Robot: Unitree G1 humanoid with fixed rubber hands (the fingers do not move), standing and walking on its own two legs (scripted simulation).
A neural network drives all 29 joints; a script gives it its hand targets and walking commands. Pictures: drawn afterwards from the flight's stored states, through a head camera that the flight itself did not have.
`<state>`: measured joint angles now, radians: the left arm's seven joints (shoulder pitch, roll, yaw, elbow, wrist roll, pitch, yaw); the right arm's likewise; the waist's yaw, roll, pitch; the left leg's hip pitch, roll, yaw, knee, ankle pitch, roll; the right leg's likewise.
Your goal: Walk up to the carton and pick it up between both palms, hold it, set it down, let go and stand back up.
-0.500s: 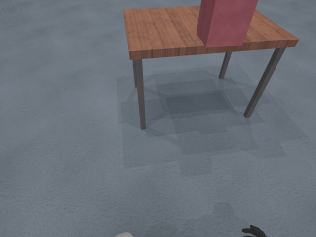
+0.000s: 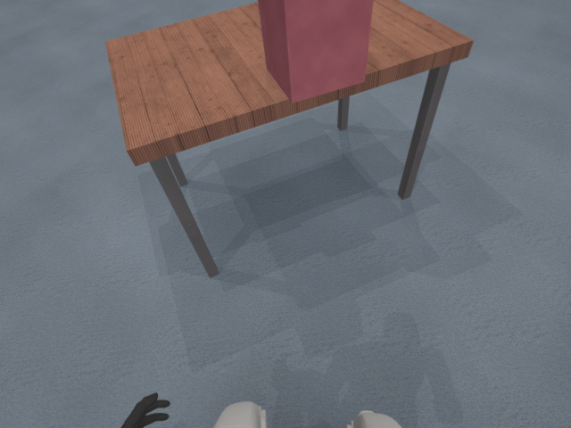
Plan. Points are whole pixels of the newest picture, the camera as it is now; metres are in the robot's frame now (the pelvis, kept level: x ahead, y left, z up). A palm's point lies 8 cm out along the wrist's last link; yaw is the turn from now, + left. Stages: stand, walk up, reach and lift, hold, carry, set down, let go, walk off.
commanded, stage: walk up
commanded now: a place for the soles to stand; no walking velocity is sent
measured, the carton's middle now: (312, 27) +0.99 -0.05 +0.09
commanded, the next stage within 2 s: none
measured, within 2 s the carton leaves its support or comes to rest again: neither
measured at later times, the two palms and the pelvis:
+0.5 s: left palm (158, 296) +0.35 +0.26 -0.08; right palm (482, 397) +0.18 -0.25 -0.09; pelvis +0.20 +0.03 +0.02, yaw -6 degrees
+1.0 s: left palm (149, 278) +0.41 +0.31 -0.12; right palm (421, 234) +0.46 -0.23 -0.08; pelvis +0.37 +0.04 +0.00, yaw -1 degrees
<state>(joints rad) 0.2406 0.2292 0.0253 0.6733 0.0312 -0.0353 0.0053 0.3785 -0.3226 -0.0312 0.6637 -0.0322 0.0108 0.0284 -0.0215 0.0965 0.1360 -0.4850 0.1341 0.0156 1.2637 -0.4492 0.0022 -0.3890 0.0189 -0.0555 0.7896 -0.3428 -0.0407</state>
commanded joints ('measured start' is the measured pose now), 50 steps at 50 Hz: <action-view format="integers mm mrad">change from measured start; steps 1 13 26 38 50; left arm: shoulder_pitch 67 -30 205 70 8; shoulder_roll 210 180 162 228 193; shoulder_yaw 67 36 89 58 27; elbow -65 -105 -36 -51 -84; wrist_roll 11 -1 11 7 0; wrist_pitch -39 16 -27 -34 37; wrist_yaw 11 -33 -46 14 -31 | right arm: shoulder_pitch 47 137 67 52 164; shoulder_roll -83 -187 -110 -69 -194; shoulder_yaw -40 -81 -28 -54 -98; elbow -117 -85 -29 -89 -80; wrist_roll -3 -12 4 4 -16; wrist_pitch -30 -71 -62 -24 -63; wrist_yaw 6 -56 -24 8 -65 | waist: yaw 54 -80 90 59 -69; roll -251 22 -112 -271 16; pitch -90 28 -141 -34 2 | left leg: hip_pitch -143 383 4 -130 385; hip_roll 50 338 126 13 304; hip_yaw -51 -556 110 -53 -587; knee -196 -1033 -567 -240 -1011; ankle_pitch -14 -302 201 -16 -225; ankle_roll -13 301 138 -13 294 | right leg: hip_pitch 119 -549 391 114 -489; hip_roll -330 -81 11 -376 -119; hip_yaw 454 133 -15 366 99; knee -432 590 -142 -497 540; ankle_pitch -20 -128 121 -97 -126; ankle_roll -258 47 -16 -250 40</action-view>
